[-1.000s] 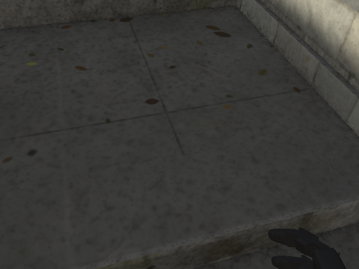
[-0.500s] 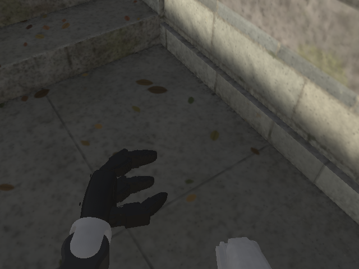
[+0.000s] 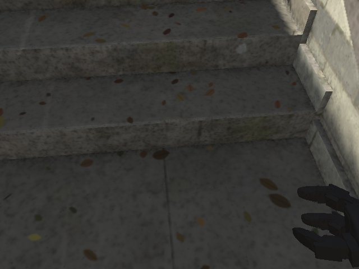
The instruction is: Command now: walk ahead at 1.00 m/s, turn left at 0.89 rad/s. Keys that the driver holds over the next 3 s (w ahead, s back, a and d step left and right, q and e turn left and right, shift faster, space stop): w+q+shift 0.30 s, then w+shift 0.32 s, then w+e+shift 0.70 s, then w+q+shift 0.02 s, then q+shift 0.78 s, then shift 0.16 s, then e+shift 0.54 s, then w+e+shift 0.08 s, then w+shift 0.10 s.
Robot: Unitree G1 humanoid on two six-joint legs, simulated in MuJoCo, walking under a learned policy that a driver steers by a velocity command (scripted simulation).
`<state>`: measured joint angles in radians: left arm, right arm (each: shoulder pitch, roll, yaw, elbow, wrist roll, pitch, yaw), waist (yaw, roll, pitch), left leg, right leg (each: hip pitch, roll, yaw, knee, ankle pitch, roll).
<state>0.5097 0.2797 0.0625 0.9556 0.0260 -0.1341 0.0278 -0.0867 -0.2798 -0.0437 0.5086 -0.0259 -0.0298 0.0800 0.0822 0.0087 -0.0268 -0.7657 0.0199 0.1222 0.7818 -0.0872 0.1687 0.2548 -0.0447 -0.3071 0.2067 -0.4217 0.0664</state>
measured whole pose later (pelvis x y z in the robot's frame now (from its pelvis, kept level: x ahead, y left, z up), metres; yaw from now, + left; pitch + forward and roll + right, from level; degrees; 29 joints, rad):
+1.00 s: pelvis +0.90 +0.19 +0.02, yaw +16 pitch +3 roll +1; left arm 0.19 0.25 0.04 0.68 0.01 -0.03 0.03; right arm 0.34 -0.24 -0.02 0.81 -0.07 -0.11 0.00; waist 0.01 -0.05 -0.04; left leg -0.20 0.04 0.10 0.51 -0.35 -0.03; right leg -0.85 0.04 0.02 1.98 -0.53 -0.12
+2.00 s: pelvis +1.61 +0.19 +0.39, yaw +16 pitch +6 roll -5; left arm -0.10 0.10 -0.07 0.58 0.01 -0.02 -0.01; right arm 0.55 -0.17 -0.02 0.88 -0.03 -0.11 0.08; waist -0.09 0.04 -0.11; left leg -0.13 -0.04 -0.39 0.38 -0.15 0.09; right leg -0.99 0.04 -0.08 1.29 -0.43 0.01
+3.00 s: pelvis +1.78 +0.18 +0.53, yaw +5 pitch +7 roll +3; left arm 0.38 0.21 0.02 0.76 0.06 -0.10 -0.06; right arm 0.14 -0.25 -0.04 0.66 -0.06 -0.04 -0.03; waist 0.05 -0.02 -0.15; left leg -0.80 -0.03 -0.04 1.51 -0.30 -0.09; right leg -0.30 0.09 0.19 0.53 -0.33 -0.14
